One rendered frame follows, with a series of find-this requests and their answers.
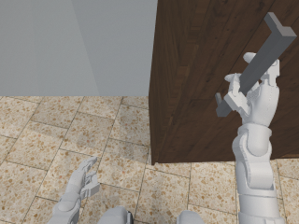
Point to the robot right forearm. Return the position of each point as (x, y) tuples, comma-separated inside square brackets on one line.
[(254, 175)]

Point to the right robot thigh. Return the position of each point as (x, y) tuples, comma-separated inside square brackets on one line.
[(189, 217)]

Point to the left robot hand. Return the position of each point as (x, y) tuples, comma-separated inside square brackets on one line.
[(79, 181)]

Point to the left robot thigh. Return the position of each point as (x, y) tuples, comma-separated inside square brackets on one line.
[(116, 215)]

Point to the handle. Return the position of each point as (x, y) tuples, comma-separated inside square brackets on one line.
[(280, 38)]

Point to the robot left forearm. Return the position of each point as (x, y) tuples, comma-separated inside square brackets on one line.
[(66, 210)]

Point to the robot thigh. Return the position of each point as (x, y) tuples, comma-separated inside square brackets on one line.
[(189, 217), (116, 215)]

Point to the right robot hand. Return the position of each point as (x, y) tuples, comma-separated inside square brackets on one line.
[(262, 98)]

